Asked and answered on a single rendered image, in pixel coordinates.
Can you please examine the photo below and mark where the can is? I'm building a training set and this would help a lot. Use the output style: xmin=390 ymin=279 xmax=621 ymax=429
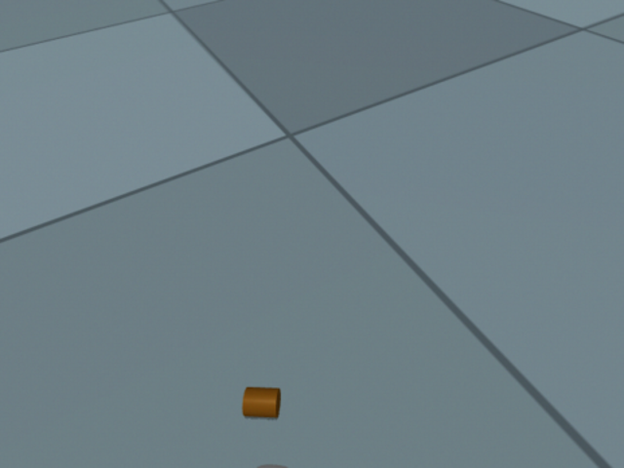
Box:
xmin=243 ymin=387 xmax=281 ymax=417

